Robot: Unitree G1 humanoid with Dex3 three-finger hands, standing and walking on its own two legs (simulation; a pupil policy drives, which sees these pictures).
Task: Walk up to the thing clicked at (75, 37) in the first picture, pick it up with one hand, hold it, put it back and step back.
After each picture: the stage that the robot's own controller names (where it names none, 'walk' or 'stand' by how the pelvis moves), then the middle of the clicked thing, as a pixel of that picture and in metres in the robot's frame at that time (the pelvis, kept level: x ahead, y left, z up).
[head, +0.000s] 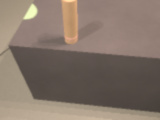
stand; (70, 21) +0.71 +0.11 +0.00
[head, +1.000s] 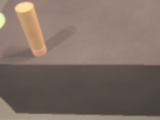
walk; (33, 32) +0.58 +0.28 +0.03
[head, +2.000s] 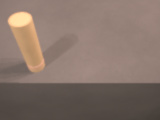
stand; (29, 46) +0.46 +0.23 +0.03
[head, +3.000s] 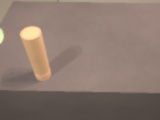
stand; (38, 56) +0.46 +0.21 +0.00
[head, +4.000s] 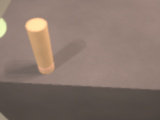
stand; (42, 49) +0.48 +0.20 +0.00
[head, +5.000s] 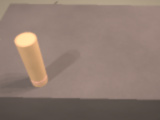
stand; (33, 63) +0.43 +0.22 +0.00
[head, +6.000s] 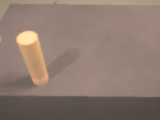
stand; (35, 61) +0.44 +0.22 +0.00
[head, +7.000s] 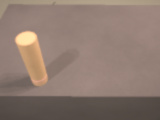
stand; (34, 62) +0.44 +0.23 +0.00
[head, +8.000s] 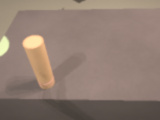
rise first; (41, 65) +0.43 +0.23 +0.00
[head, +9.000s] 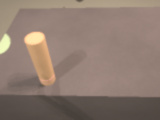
go down; (42, 61) +0.45 +0.23 +0.00
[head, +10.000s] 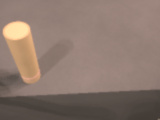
go down; (25, 57) +0.42 +0.21 +0.02
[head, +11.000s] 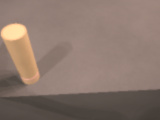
approach; (23, 58) +0.43 +0.22 +0.03
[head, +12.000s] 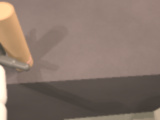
close; (14, 42) +0.45 +0.23 +0.06
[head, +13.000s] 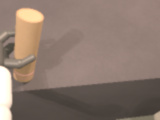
lift; (26, 49) +0.43 +0.19 +0.06
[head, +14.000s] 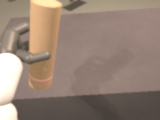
lift; (43, 48) +0.34 +0.13 +0.21
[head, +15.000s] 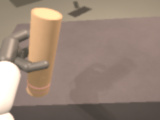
hold; (41, 57) +0.32 +0.14 +0.20
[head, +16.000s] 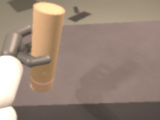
hold; (44, 52) +0.32 +0.13 +0.22
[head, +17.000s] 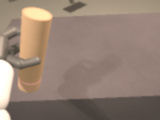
crouch; (32, 54) +0.34 +0.17 +0.19
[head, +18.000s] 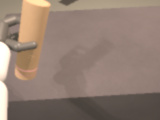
crouch; (30, 42) +0.40 +0.18 +0.17
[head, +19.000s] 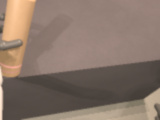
lower; (15, 37) +0.46 +0.19 +0.07
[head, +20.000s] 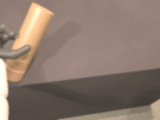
lower; (26, 44) +0.45 +0.17 +0.05
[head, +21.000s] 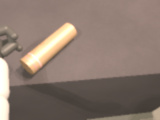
lower; (50, 47) +0.51 +0.12 -0.03
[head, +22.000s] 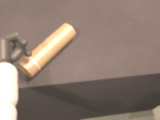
loosen; (49, 48) +0.50 +0.12 -0.03
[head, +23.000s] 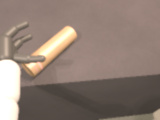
withdraw; (51, 49) +0.51 +0.12 -0.04
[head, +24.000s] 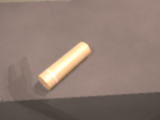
sink last; (66, 64) +0.48 +0.11 -0.05
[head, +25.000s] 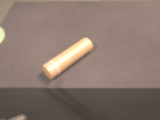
stand; (69, 57) +0.53 +0.12 -0.05
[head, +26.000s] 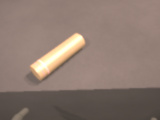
stand; (59, 55) +0.50 +0.13 -0.03
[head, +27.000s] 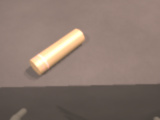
stand; (58, 50) +0.52 +0.14 -0.02
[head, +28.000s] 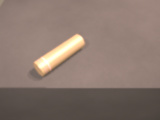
stand; (60, 54) +0.53 +0.14 -0.06
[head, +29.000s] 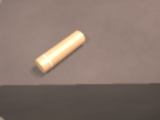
walk; (61, 50) +0.55 +0.14 -0.08
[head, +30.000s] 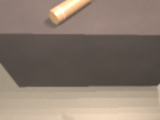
walk; (72, 5) +0.76 +0.10 -0.06
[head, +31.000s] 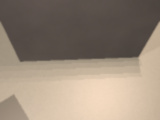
walk; out of the picture +1.10 +0.22 -0.06
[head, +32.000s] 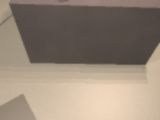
stand; out of the picture +1.14 +0.12 -0.08
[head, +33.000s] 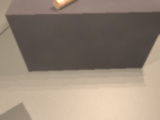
stand; out of the picture +1.14 +0.15 -0.09
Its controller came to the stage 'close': yes
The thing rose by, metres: 0.21
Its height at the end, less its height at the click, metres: -0.09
